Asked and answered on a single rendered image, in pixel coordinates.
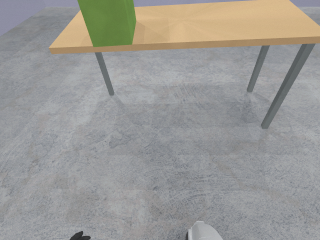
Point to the table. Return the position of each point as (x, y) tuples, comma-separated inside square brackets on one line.
[(208, 25)]

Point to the carton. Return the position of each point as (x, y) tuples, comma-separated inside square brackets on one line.
[(109, 22)]

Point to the robot right thigh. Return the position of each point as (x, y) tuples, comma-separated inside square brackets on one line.
[(203, 232)]

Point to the right robot shin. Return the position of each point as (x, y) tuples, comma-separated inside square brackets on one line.
[(198, 222)]

